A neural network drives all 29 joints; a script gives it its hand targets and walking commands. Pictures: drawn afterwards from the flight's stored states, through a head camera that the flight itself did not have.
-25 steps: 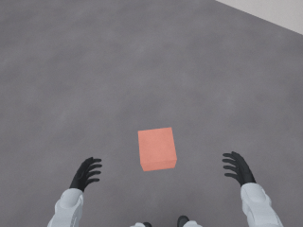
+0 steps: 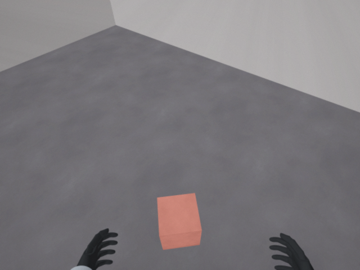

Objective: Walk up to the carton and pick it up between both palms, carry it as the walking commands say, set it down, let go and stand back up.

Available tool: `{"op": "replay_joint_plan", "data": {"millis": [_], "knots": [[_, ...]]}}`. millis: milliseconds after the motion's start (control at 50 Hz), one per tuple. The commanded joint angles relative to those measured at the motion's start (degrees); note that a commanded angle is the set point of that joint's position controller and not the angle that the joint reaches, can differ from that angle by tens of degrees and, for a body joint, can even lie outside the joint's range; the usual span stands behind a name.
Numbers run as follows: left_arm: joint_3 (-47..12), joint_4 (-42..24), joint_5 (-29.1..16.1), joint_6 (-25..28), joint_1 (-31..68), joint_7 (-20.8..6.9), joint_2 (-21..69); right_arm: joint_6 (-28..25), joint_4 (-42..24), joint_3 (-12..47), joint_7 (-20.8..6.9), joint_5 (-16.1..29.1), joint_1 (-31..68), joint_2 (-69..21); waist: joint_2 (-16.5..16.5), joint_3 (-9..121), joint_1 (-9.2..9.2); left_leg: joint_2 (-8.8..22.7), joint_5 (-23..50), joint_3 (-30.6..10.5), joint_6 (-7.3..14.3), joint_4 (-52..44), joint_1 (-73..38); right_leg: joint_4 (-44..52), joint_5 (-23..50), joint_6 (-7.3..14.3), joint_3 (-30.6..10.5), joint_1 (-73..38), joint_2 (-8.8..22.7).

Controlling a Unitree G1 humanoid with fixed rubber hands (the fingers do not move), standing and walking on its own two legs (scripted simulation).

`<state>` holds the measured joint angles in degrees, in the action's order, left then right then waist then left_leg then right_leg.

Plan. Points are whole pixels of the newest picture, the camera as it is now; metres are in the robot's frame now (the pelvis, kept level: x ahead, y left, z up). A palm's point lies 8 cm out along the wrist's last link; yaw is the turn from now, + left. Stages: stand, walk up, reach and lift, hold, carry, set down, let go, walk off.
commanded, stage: let go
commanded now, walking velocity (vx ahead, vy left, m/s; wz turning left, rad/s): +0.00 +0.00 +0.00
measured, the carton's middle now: (178, 221) +0.49 +0.05 -0.66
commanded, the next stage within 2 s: stand in 0.16 s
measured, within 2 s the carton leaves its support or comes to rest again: neither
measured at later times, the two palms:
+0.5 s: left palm out of the picture +0.14 +0.29 -0.09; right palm out of the picture +0.14 -0.29 -0.08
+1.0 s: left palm out of the picture +0.13 +0.30 -0.09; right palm out of the picture +0.12 -0.30 -0.09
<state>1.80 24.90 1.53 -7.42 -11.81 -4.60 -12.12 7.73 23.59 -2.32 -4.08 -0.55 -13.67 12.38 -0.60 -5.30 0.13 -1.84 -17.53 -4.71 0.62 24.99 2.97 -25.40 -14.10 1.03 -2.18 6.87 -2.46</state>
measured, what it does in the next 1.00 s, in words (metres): stands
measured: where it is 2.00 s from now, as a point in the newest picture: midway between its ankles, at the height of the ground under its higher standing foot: outside the picture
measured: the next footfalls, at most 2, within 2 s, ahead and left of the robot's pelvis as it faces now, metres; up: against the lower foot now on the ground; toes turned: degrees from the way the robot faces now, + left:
none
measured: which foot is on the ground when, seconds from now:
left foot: down 0.00-1.00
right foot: down 0.00-1.00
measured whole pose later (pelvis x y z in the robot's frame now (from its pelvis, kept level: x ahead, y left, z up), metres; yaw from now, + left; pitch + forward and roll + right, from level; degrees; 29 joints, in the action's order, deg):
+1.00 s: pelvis +0.01 +0.00 +0.00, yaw +0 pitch -1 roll +0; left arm 0.9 50.4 1.4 0.3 -7.6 1.3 -20.5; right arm 0.1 49.7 -0.7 1.4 -1.6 -9.7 20.7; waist 0.0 -0.8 0.1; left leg -2.0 -16.8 -4.3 0.7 22.7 4.3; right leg -24.0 -13.7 0.9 -2.6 8.7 -2.2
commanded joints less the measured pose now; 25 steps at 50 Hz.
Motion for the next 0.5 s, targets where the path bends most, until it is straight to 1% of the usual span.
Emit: {"op": "replay_joint_plan", "data": {"millis": [0, 100, 140, 160, 180, 200, 220, 240, 260, 300, 360, 400, 480], "knots": [[2.0, -5.4, 0.3, 0.0, 1.3, 0.2, -6.4, -0.2, -5.7, -1.8, 0.1, -0.1, 1.8, 4.7, 0.6, 1.9, -0.47, -0.1, 9.1, 2.6, 0.1, -5.3, 10.5, 1.8, 12.6, -1.6, 0.5, -9.7, 1.1], [2.6, -7.6, 0.2, -3.4, 2.6, 1.6, -6.3, -1.1, -4.8, -1.2, 1.0, 0.9, 1.4, 5.7, -0.5, 3.9, -0.39, -0.2, 8.7, 2.3, -0.9, -4.0, 12.2, 0.8, 13.2, -1.4, 0.8, -9.1, 1.0], [2.6, -7.8, -0.1, -4.7, 2.4, 2.2, -6.1, -1.7, -4.5, -0.8, 1.5, 1.2, 1.0, 6.2, -0.3, 4.5, -0.33, -0.2, 8.7, 2.3, -1.2, -3.4, 13.4, 0.3, 13.9, -1.3, 0.7, -8.8, 0.7], [4.1, 1.0, 0.0, 0.0, 3.2, 4.7, -12.9, -3.3, 3.1, -2.3, 4.0, -1.7, 3.5, 11.8, 4.1, 2.9, -1.83, 2.3, 5.6, 0.5, -2.2, -1.0, 13.3, 1.6, 4.4, -2.2, -1.0, 1.6, 3.9], [4.0, 2.0, 0.8, 2.2, 2.3, 5.5, -13.2, -4.2, 3.7, -2.7, 4.9, -2.0, 1.7, 12.3, 3.9, 3.1, -0.41, 2.5, 2.8, -0.1, -1.8, -0.5, 11.0, 2.8, -1.3, -1.8, -2.9, 4.1, 4.2], [3.7, 2.7, 1.0, 3.6, 3.1, 5.5, -12.4, -4.9, 4.8, -2.4, 5.2, -2.4, 1.4, 12.0, 2.5, 2.8, 0.16, 2.7, -0.2, -0.9, -1.5, -1.1, 11.4, 3.0, -4.9, -1.5, -4.0, 5.8, 4.4], [3.5, 3.4, 1.1, 4.6, 3.9, 5.4, -12.1, -5.5, 5.8, -2.3, 5.2, -2.5, 1.6, 12.0, 1.4, 2.8, 0.27, 3.1, -2.2, -1.8, -1.0, -1.8, 12.2, 2.7, -6.0, -1.1, -4.4, 6.0, 4.4], [3.4, 4.2, 0.9, 5.3, 4.4, 5.3, -11.8, -5.9, 6.6, -2.1, 5.2, -2.3, 2.4, 11.9, 0.4, 3.3, 0.06, 3.6, -2.8, -2.5, -0.7, -2.2, 13.0, 2.0, -5.0, -0.9, -4.4, 5.3, 4.3], [3.2, 5.1, 0.8, 5.8, 4.7, 5.1, -11.8, -6.3, 7.2, -2.1, 5.0, -2.0, 3.5, 12.1, -0.4, 4.5, -0.41, 4.0, -1.1, -2.9, -0.4, -2.2, 13.4, 1.1, -1.9, -0.8, -4.1, 3.8, 4.2], [3.1, 7.2, 0.6, 6.5, 4.3, 5.0, -12.4, -6.9, 8.5, -2.0, 4.9, -1.8, 4.4, 12.4, -0.1, 6.6, -0.66, 4.4, 4.5, -3.1, -0.4, -1.5, 12.6, 0.1, 4.3, -0.7, -4.0, 2.0, 4.6], [2.9, 9.8, 0.5, 7.2, 4.1, 5.3, -13.3, -7.3, 10.7, -2.0, 5.1, -1.8, 3.8, 13.3, -0.2, 8.6, -0.21, 4.8, 12.4, -2.9, -0.8, -0.5, 9.8, -0.8, 11.9, -0.4, -4.4, 1.1, 5.3], [2.8, 11.4, 0.4, 7.5, 3.9, 5.6, -14.0, -7.4, 12.1, -1.9, 5.3, -1.7, 3.5, 14.0, -0.5, 9.3, -0.09, 5.1, 15.7, -2.9, -0.8, -0.3, 8.6, -1.0, 14.6, -0.3, -4.5, 0.6, 5.6], [2.4, 14.0, 0.3, 7.8, 3.8, 5.9, -15.0, -7.6, 14.4, -1.7, 5.6, -1.6, 3.3, 15.0, -0.4, 9.2, 0.04, 5.4, 19.0, -3.2, -0.7, -0.4, 7.2, -1.1, 17.3, -0.1, -4.7, -0.2, 5.8]]}}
